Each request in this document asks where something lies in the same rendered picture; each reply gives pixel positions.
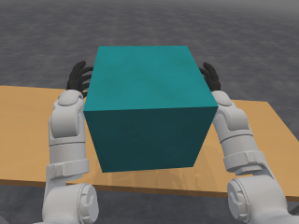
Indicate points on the right robot forearm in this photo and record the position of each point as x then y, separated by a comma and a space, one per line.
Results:
241, 154

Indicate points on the carton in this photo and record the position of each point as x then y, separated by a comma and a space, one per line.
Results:
147, 108

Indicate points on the right robot upper arm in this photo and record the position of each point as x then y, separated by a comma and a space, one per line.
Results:
258, 199

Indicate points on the table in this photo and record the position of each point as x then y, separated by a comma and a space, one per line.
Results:
25, 152

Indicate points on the left robot upper arm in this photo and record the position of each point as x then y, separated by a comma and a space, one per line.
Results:
71, 204

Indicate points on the left robot forearm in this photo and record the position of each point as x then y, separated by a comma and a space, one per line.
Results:
67, 140

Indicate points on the robot left hand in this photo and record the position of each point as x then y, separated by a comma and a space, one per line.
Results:
76, 78

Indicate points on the robot right hand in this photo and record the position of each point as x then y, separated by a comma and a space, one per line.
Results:
211, 77

